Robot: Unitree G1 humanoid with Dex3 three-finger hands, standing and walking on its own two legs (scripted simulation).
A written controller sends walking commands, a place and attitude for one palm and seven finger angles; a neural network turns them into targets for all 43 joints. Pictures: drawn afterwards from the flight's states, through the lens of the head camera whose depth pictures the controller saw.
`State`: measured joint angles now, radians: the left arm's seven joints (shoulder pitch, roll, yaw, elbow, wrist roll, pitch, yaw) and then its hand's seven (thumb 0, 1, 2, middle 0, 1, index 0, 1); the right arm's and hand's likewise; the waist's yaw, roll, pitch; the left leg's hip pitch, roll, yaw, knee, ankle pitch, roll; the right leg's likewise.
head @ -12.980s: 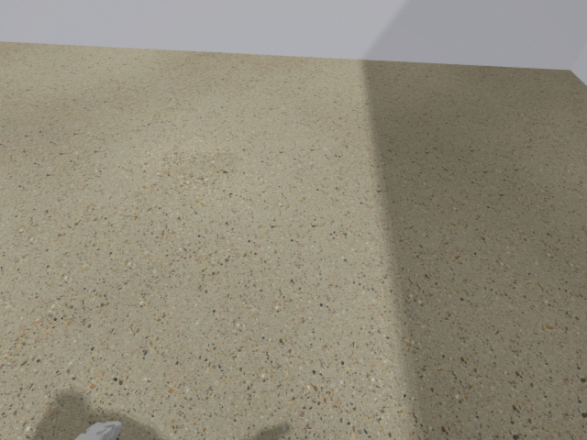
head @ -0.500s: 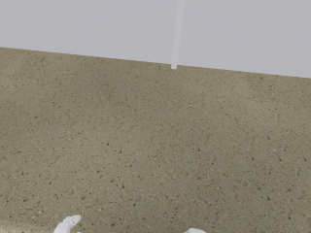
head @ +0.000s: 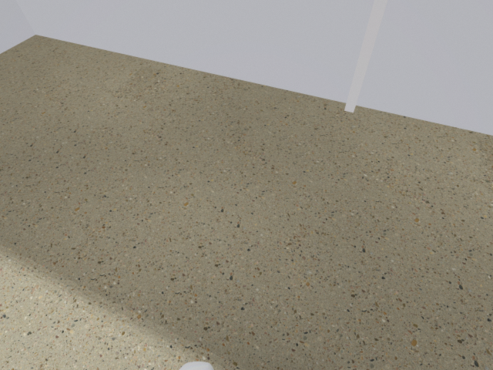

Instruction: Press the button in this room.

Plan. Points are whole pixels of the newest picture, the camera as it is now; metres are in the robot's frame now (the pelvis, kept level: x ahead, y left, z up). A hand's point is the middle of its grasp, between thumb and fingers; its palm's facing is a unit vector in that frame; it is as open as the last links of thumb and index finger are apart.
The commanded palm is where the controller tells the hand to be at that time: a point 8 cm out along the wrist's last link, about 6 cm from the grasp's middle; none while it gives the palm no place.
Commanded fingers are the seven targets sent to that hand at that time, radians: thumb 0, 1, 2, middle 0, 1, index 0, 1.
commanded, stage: turn or walk to find it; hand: left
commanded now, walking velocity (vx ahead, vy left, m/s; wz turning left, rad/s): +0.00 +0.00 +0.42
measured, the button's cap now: out of the picture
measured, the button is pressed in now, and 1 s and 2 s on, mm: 0 0 0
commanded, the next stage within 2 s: stand and wait in 0.24 s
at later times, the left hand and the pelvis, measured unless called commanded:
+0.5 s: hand out of the picture +0.01 +0.25 -0.17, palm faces +0.17 -0.96 -0.24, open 7.3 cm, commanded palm none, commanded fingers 0.00 0.90 0.90 -0.20 -0.30 -0.20 -0.30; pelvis -0.03 +0.04 +0.00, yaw +7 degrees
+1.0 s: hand out of the picture -0.06 +0.18 -0.18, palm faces +0.23 -0.96 -0.19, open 7.3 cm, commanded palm none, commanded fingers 0.00 0.90 0.90 -0.20 -0.30 -0.20 -0.30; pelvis -0.05 +0.00 +0.00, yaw +10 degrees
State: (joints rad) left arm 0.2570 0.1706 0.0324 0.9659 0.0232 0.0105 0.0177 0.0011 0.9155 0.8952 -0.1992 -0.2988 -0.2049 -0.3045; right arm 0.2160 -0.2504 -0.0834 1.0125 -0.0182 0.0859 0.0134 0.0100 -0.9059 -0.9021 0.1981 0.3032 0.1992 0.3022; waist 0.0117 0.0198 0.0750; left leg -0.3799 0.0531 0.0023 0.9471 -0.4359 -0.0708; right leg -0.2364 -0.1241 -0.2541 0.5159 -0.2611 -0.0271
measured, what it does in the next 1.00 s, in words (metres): steps on the spot: left foot, then right foot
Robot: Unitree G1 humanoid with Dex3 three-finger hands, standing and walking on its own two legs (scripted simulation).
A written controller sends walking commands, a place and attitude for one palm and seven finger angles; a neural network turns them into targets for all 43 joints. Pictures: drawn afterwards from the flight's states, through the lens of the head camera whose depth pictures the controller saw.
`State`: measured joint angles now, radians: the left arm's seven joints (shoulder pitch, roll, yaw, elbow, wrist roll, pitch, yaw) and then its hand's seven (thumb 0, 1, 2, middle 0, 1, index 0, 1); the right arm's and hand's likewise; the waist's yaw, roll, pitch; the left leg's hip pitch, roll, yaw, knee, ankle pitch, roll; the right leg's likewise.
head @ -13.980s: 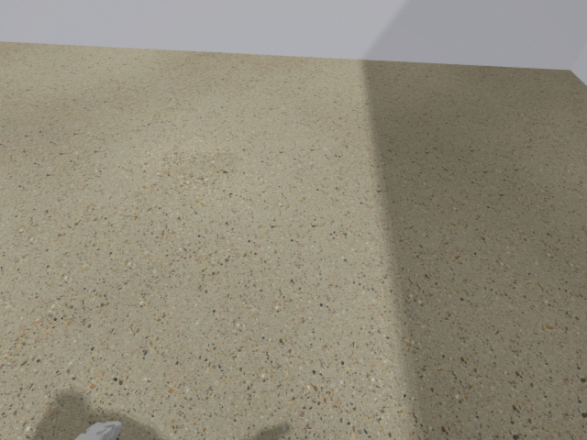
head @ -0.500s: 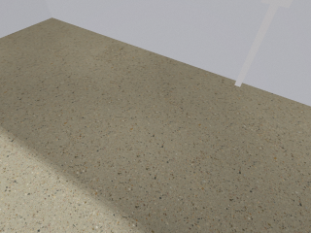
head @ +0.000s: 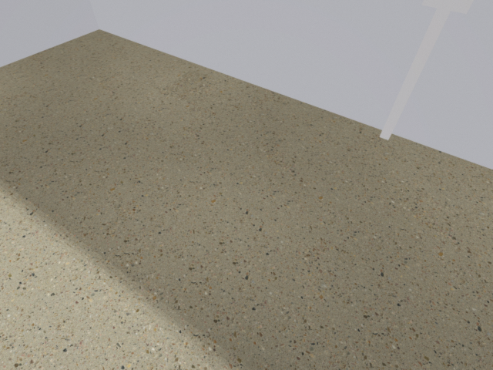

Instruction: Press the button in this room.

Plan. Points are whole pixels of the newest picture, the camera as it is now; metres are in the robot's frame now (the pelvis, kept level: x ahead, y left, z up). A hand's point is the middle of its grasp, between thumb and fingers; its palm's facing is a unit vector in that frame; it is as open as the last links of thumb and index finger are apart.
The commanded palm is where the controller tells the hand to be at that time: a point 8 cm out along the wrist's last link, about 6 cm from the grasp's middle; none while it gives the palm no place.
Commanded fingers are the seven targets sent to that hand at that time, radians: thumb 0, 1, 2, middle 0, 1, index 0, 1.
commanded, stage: turn or walk to find it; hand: left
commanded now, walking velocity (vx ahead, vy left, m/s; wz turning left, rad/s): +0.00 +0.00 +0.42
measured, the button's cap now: out of the picture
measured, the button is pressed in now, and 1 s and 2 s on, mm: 0 0 0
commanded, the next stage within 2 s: stand and wait in 0.14 s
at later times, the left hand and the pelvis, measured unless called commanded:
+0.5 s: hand out of the picture -0.01 +0.21 -0.17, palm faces +0.12 -0.97 -0.21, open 7.3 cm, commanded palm none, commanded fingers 0.00 0.90 0.90 -0.20 -0.30 -0.20 -0.30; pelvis -0.01 +0.02 +0.00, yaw +4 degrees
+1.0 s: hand out of the picture -0.02 +0.18 -0.18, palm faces +0.04 -0.98 -0.17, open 7.3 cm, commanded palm none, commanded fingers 0.00 0.90 0.90 -0.20 -0.30 -0.20 -0.30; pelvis -0.02 +0.01 +0.00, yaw -1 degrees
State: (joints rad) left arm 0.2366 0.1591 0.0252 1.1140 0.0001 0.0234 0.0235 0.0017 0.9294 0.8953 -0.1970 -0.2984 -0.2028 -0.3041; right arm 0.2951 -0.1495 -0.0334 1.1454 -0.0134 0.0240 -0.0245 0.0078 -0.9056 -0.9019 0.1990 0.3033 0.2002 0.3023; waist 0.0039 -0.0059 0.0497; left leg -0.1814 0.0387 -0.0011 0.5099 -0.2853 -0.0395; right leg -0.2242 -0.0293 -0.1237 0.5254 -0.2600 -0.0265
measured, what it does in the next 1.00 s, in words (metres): stands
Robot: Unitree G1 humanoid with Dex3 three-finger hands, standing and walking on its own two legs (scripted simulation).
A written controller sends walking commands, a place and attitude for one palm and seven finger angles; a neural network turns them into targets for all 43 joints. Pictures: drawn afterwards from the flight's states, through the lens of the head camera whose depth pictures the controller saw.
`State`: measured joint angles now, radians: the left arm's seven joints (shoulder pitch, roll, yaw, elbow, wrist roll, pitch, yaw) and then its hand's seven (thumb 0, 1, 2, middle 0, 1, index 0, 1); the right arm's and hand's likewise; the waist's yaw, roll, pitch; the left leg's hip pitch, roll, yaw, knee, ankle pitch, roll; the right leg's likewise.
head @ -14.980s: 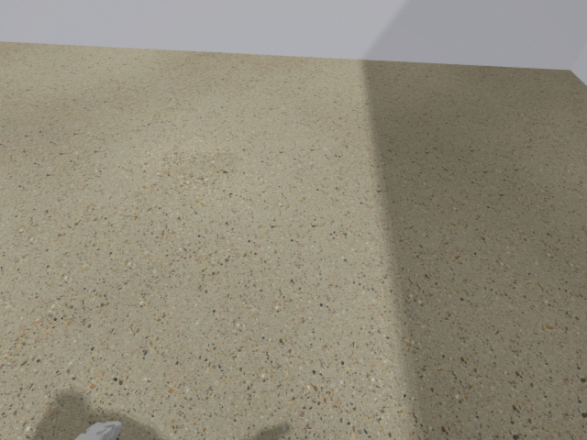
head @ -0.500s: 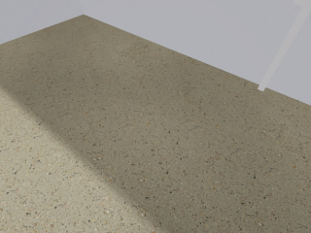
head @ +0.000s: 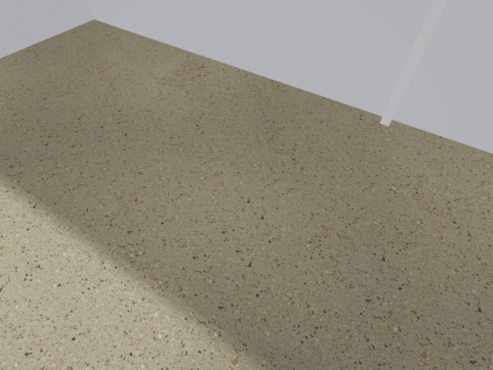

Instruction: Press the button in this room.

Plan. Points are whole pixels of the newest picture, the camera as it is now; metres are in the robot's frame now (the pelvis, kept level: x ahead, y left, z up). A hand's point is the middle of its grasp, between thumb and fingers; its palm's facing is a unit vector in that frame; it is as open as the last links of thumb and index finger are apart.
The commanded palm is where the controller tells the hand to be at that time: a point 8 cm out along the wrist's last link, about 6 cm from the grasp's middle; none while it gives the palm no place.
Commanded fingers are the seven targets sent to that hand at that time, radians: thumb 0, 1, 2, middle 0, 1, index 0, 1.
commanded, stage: turn or walk to find it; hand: left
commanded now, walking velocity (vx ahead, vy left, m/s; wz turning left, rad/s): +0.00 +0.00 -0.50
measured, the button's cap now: out of the picture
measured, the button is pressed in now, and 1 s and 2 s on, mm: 0 0 0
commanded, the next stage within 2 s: none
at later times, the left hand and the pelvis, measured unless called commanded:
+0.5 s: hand out of the picture +0.10 +0.15 -0.15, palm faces -0.12 -0.96 -0.26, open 7.3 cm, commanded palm none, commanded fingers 0.00 0.90 0.90 -0.20 -0.30 -0.20 -0.30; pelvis -0.02 -0.03 +0.00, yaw -7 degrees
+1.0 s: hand out of the picture -0.02 +0.19 -0.16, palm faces +0.12 -0.96 -0.26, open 7.3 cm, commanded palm none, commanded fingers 0.00 0.90 0.90 -0.20 -0.30 -0.20 -0.30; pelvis -0.06 -0.03 +0.01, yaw +5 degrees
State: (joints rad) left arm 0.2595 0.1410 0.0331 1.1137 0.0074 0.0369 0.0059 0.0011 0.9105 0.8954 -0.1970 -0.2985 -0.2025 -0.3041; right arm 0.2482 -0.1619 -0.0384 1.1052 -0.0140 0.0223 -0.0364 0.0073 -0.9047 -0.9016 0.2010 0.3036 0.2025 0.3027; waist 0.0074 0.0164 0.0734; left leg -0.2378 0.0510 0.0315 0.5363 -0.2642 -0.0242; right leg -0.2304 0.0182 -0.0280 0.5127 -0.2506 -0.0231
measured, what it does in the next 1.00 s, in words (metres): steps on the spot: right foot, then left foot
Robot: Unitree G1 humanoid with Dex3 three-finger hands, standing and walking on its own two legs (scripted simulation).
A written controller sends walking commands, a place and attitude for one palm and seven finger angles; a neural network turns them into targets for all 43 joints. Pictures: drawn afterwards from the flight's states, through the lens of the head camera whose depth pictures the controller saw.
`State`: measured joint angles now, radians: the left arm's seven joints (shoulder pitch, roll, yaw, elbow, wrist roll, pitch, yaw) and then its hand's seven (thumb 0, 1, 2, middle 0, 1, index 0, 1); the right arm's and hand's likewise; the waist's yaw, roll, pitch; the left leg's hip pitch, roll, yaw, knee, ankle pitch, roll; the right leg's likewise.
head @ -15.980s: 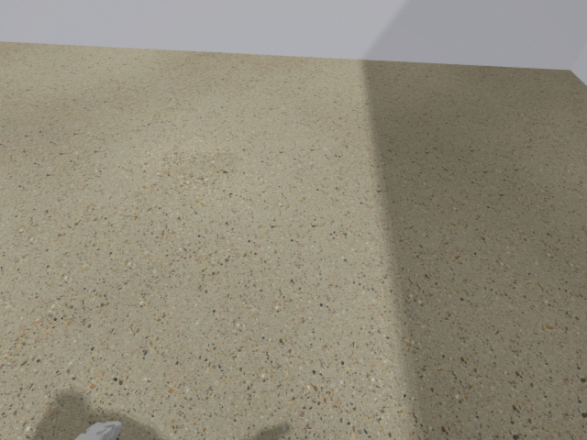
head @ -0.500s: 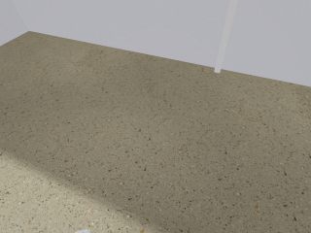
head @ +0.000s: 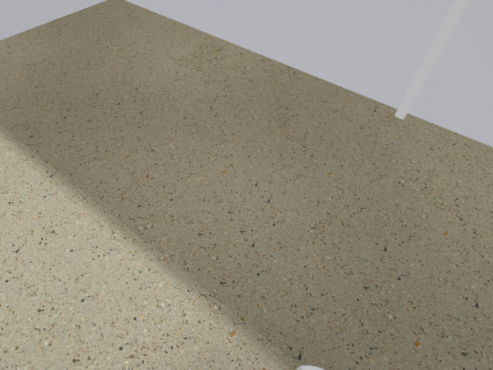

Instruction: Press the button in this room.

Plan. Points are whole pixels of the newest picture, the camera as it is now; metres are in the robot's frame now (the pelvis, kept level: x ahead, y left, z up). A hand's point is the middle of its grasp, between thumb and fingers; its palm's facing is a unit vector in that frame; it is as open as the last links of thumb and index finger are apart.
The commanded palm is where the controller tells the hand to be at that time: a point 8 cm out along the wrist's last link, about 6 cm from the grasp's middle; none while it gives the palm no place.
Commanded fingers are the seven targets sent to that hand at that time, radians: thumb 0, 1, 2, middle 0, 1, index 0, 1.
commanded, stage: turn or walk to find it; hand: left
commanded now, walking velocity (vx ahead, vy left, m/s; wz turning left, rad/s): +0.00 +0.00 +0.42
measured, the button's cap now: out of the picture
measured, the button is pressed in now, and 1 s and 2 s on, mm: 0 0 0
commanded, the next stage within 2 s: none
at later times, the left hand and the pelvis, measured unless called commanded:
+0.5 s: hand out of the picture -0.06 +0.14 -0.16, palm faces +0.27 -0.93 -0.24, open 7.3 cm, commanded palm none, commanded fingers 0.00 0.90 0.90 -0.20 -0.30 -0.20 -0.30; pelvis -0.05 -0.05 +0.00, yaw +14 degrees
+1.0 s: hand out of the picture -0.09 +0.19 -0.16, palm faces +0.41 -0.87 -0.25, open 7.3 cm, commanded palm none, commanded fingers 0.00 0.90 0.90 -0.20 -0.30 -0.20 -0.30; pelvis -0.09 -0.04 +0.00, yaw +24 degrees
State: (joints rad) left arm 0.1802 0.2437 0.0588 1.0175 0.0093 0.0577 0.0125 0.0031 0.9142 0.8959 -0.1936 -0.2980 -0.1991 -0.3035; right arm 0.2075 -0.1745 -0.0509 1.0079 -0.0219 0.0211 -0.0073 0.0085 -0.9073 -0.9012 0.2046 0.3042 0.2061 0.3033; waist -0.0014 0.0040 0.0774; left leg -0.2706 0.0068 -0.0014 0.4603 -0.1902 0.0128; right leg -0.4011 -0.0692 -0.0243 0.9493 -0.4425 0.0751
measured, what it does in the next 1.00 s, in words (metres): steps on the spot, turning left: right foot, then left foot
